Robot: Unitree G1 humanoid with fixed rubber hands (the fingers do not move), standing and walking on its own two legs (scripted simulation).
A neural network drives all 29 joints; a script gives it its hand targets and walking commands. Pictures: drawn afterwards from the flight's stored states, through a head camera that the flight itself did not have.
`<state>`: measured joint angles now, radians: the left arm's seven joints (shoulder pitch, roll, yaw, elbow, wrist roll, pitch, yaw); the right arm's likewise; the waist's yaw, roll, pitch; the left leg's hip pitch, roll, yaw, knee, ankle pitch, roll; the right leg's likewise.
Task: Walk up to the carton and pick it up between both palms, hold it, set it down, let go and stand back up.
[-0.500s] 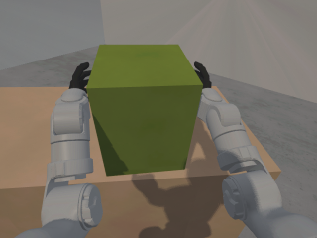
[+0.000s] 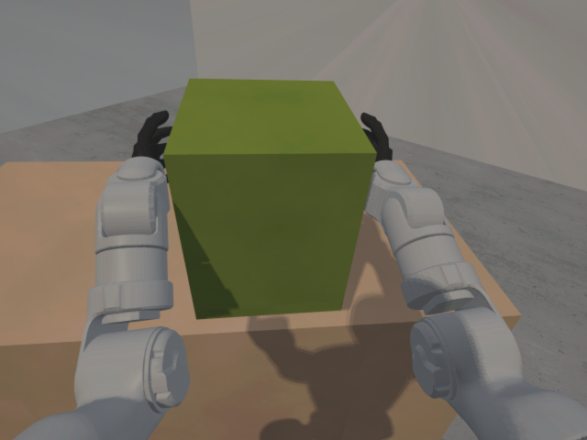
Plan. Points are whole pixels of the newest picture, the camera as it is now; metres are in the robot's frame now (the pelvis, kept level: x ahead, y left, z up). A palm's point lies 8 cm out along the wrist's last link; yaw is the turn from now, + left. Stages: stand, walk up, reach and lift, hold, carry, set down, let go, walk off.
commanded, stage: hold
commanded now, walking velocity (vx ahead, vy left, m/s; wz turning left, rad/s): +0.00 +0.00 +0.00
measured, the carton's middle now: (266, 196) +0.37 +0.00 +0.21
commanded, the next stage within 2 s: none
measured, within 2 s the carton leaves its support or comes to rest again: neither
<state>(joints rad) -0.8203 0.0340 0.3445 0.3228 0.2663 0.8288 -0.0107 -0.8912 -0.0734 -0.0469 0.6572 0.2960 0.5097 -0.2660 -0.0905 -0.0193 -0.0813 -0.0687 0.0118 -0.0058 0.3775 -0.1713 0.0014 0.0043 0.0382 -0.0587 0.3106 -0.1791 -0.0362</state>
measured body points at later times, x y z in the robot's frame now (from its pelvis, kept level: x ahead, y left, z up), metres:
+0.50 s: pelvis +0.01 +0.00 +0.00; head -0.08 +0.02 +0.44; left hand +0.39 +0.15 +0.25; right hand +0.38 -0.14 +0.25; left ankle +0.03 +0.12 -0.75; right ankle +0.01 -0.09 -0.75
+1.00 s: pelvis +0.01 +0.00 +0.00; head -0.08 +0.02 +0.44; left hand +0.38 +0.15 +0.26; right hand +0.38 -0.14 +0.25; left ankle +0.03 +0.12 -0.75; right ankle +0.01 -0.09 -0.75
